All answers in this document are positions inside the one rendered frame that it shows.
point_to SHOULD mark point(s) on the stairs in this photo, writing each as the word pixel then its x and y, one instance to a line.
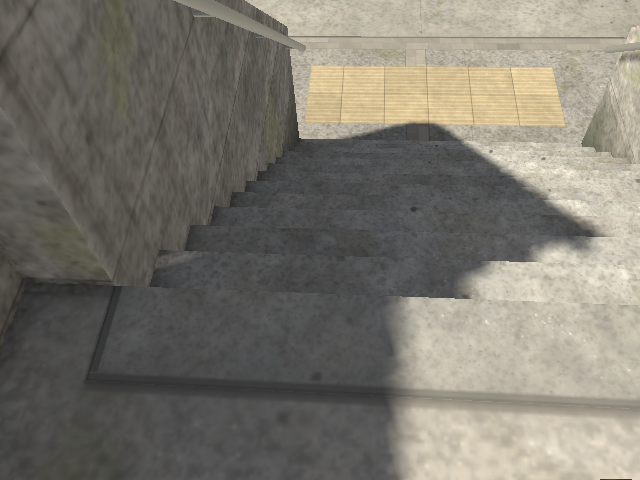
pixel 517 221

